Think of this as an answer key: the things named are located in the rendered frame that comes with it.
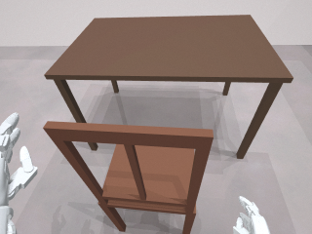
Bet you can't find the robot left forearm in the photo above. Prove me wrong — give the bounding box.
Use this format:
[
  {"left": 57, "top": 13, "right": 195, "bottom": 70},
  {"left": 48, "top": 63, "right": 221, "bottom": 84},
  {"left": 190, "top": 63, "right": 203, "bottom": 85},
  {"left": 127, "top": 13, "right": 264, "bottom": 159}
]
[{"left": 0, "top": 206, "right": 18, "bottom": 234}]

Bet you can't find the chair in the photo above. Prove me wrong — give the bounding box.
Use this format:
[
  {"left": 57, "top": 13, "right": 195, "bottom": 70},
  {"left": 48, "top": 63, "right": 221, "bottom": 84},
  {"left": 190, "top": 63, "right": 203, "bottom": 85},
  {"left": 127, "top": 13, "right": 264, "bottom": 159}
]
[{"left": 43, "top": 121, "right": 214, "bottom": 234}]

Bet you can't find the table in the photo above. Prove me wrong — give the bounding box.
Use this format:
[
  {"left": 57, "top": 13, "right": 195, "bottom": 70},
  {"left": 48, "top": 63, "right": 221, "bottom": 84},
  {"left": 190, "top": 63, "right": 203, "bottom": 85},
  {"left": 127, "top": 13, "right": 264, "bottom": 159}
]
[{"left": 44, "top": 15, "right": 293, "bottom": 159}]

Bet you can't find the right robot hand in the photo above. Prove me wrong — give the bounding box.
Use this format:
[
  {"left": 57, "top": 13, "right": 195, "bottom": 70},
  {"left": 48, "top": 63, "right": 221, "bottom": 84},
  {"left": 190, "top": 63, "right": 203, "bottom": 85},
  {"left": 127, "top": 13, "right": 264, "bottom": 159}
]
[{"left": 233, "top": 196, "right": 271, "bottom": 234}]

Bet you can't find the left robot hand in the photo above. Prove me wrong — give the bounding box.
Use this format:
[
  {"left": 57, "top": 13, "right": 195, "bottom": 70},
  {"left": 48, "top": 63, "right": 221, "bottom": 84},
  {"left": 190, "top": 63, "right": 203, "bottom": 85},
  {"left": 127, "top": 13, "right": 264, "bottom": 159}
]
[{"left": 0, "top": 112, "right": 38, "bottom": 207}]

